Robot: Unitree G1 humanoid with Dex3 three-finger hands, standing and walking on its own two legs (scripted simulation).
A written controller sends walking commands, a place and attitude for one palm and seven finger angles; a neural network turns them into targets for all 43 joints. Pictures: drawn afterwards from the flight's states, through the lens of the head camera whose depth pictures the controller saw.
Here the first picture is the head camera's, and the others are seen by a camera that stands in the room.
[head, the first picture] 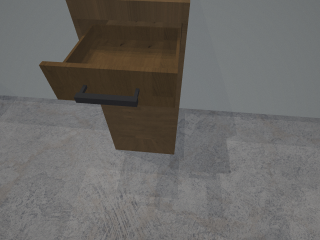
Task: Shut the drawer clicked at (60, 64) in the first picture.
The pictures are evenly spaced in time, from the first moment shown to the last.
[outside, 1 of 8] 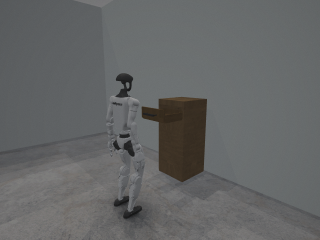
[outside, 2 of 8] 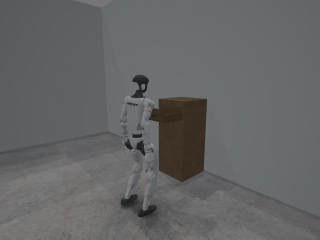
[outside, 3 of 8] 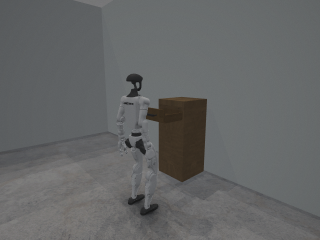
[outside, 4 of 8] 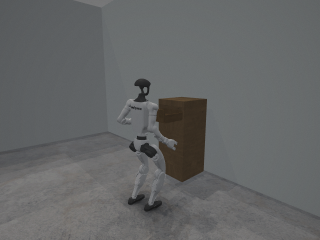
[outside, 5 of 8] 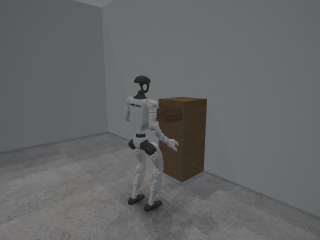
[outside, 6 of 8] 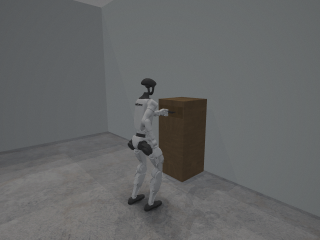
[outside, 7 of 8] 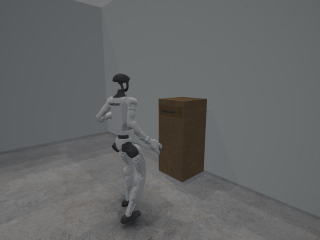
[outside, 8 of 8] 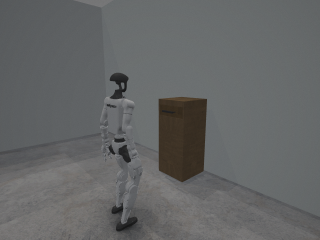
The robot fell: no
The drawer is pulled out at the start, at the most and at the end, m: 0.30 0.30 0.00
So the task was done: yes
